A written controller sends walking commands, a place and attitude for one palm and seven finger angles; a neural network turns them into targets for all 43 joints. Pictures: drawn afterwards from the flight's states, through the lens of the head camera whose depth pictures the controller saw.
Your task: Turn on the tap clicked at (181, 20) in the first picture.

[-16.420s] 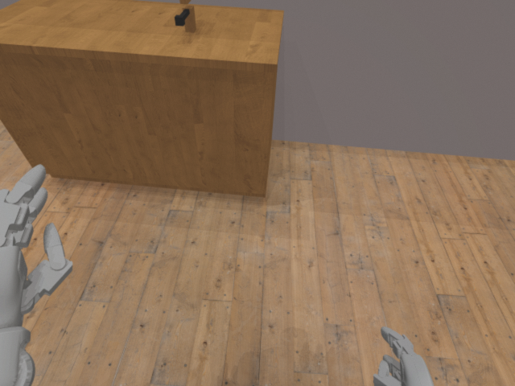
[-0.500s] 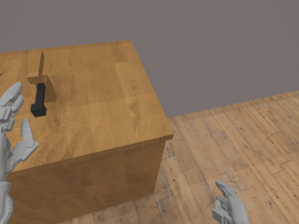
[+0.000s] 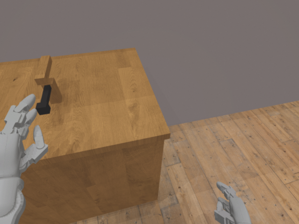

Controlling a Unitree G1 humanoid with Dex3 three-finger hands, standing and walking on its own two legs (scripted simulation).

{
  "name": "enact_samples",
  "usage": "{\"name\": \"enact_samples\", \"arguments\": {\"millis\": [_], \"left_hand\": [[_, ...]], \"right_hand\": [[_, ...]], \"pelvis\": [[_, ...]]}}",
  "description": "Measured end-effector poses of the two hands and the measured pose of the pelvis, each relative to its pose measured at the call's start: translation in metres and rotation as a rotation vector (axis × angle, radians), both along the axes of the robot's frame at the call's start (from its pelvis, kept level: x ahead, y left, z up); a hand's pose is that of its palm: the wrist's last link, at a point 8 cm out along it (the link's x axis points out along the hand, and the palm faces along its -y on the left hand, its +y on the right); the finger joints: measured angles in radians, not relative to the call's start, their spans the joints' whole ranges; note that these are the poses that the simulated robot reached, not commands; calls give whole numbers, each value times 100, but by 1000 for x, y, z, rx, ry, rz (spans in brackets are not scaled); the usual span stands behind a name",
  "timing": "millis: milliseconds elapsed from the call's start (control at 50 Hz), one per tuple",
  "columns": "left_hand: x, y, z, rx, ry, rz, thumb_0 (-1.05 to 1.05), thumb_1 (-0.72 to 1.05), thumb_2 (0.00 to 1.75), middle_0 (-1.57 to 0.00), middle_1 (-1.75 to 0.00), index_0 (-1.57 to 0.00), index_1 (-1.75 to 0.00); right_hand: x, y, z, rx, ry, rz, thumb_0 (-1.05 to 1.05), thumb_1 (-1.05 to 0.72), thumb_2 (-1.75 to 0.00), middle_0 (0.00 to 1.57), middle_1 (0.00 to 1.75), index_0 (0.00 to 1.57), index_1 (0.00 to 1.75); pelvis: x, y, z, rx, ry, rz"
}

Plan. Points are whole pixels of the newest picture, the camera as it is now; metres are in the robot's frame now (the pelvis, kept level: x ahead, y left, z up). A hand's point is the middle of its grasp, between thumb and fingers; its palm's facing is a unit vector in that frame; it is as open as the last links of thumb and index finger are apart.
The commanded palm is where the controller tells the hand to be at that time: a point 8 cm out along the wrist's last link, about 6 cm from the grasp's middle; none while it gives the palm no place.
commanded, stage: turn the palm inward beside the body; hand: left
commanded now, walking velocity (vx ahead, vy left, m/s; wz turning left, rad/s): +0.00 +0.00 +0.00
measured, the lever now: (43, 108) +0.39 +0.36 +0.09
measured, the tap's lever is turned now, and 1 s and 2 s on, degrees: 0 0 0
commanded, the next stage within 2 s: reach beside the lever's end, fingers flat in 1.88 s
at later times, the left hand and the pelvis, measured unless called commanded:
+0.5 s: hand (45, 149) +0.21 +0.24 +0.16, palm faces +0.48 -0.82 -0.29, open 7.4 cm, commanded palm +0.16 +0.27 +0.17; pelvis +0.03 -0.04 -0.01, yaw +2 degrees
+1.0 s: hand (42, 162) +0.19 +0.24 +0.15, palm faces +0.49 -0.85 -0.20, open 7.4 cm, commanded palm +0.14 +0.27 +0.16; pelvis +0.01 -0.01 -0.01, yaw +3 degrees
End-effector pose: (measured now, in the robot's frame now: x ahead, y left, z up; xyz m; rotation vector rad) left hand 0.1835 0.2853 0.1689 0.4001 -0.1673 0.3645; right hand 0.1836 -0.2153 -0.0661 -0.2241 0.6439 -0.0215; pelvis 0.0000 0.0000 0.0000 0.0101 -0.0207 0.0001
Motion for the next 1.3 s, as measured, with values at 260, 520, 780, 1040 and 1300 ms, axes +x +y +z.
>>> {"name": "enact_samples", "arguments": {"millis": [260,520,780,1040,1300], "left_hand": [[-15,-4,8,-21,-15,142,1,89,90,-20,-30,-20,-30],[-15,-11,1,-73,4,129,1,89,90,-21,-30,-21,-30],[-20,-13,-9,-127,-7,116,2,89,90,-21,-30,-21,-30],[-39,-10,-15,-191,21,148,2,89,90,-20,-30,-20,-30],[-54,-18,-23,-248,42,158,2,89,90,-20,-30,-20,-30]], "right_hand": [[21,-34,-16,-2,-14,14,1,-91,-90,20,30,20,30],[25,-50,-20,-7,-6,-39,1,-91,-90,20,30,20,30],[25,-19,-15,8,-61,-5,1,-91,-90,20,30,20,30],[25,10,-7,30,-103,40,1,-91,-90,20,30,20,30],[18,5,-4,17,-121,37,1,-91,-90,20,30,20,30]], "pelvis": [[5,-37,-7,-8,4,52],[29,-35,-8,1,48,42],[24,-19,-10,-7,47,45],[13,-8,-9,-13,26,47],[5,-9,-9,-15,14,51]]}}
